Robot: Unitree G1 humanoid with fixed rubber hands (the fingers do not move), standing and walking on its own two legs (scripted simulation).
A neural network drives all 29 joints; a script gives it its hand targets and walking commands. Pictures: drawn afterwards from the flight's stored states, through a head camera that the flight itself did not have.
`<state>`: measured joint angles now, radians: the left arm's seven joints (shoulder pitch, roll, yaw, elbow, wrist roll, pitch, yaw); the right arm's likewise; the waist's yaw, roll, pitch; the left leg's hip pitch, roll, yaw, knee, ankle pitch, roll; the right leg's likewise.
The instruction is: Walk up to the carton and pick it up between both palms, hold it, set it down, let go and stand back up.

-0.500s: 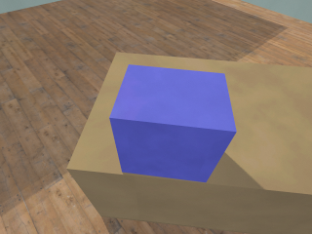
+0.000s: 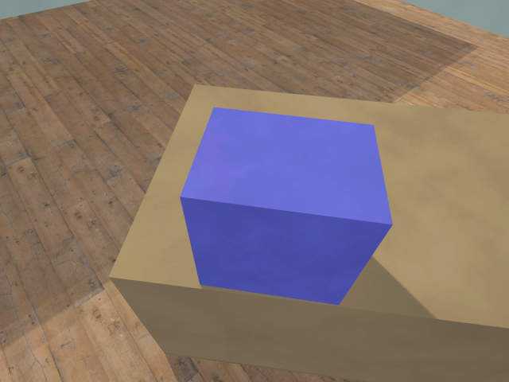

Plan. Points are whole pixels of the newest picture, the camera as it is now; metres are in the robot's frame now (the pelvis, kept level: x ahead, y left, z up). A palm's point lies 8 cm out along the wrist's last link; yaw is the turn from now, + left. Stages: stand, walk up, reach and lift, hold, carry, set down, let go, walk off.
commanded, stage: walk up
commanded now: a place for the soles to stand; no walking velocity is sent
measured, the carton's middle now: (279, 211) +0.41 -0.05 +0.00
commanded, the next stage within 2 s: reach and lift in 0.06 s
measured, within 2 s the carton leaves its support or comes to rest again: neither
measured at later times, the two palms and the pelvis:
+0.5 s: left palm (97, 353) +0.19 +0.25 -0.09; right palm out of the picture +0.15 -0.28 -0.09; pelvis +0.01 +0.00 -0.01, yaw -6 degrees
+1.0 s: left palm (103, 347) +0.20 +0.24 -0.07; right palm out of the picture +0.14 -0.26 -0.07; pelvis +0.02 +0.01 +0.00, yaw -8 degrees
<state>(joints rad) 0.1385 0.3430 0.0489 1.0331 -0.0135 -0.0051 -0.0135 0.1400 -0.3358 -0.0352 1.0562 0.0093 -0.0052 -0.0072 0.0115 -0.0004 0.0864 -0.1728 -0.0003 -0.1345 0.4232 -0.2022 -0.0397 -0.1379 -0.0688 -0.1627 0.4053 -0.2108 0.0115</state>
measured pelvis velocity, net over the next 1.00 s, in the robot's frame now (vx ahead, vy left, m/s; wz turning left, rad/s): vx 0.02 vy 0.01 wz -0.14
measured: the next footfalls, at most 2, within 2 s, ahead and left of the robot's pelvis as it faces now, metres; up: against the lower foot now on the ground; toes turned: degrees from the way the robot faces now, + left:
none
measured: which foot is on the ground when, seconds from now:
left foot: down 0.00-1.00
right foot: down 0.00-1.00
